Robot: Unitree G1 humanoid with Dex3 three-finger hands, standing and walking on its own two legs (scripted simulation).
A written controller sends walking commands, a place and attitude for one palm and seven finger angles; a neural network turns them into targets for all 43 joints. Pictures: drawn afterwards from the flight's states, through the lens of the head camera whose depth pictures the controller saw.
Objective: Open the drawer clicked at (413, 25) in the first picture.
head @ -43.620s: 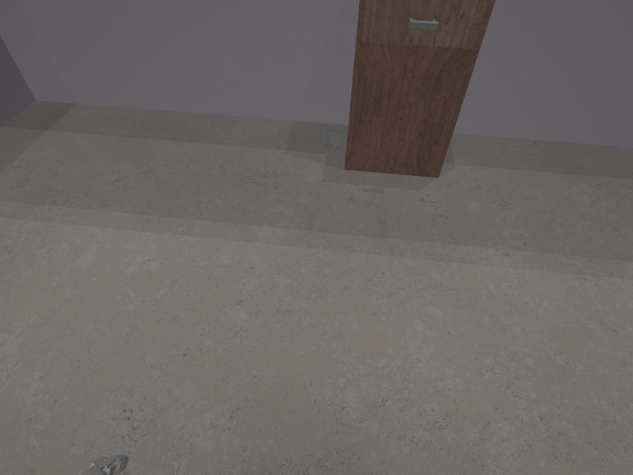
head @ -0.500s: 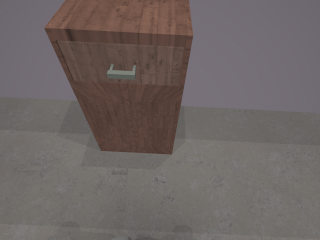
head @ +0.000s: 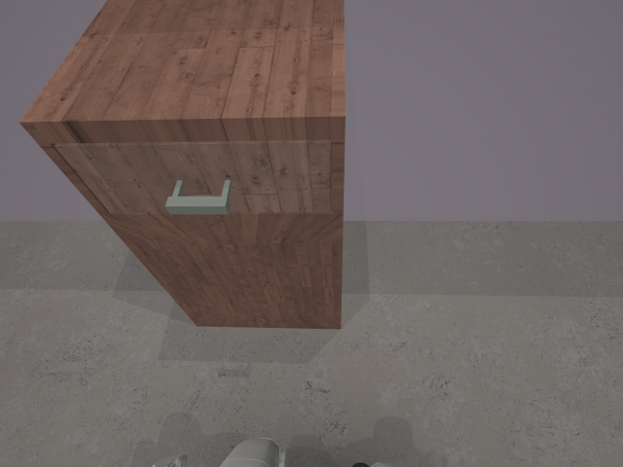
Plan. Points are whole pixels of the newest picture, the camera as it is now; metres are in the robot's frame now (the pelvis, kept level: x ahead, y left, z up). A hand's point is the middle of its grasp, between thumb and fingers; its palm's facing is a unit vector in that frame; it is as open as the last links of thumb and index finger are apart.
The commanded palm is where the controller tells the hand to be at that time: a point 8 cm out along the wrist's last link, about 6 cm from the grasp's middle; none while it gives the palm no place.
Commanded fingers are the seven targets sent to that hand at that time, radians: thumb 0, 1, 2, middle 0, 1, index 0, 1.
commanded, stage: come to a stop and stand still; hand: left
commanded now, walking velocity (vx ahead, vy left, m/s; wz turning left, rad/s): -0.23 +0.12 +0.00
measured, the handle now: (200, 195) +0.53 +0.22 -0.03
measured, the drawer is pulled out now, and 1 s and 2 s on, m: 0.00 0.00 0.00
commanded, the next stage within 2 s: look again from close up in 1.22 s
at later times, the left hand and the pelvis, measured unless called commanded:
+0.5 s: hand out of the picture +0.02 +0.26 -0.17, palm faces +0.10 -0.97 -0.24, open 7.4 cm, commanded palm none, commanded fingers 0.00 0.90 0.90 -0.20 -0.30 -0.20 -0.30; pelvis -0.01 +0.06 +0.00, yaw +1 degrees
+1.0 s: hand out of the picture +0.01 +0.22 -0.17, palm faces +0.01 -0.98 -0.22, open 7.3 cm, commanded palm none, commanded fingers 0.00 0.90 0.90 -0.20 -0.30 -0.20 -0.30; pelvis -0.03 +0.03 +0.00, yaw -1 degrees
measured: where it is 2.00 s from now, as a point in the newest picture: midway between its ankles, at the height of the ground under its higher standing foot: outside the picture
